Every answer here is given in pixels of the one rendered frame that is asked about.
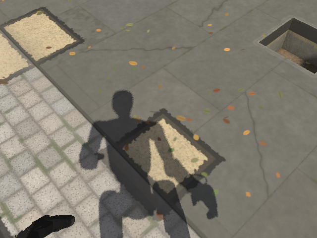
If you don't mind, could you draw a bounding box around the left robot hand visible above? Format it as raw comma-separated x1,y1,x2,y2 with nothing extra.
15,214,75,238

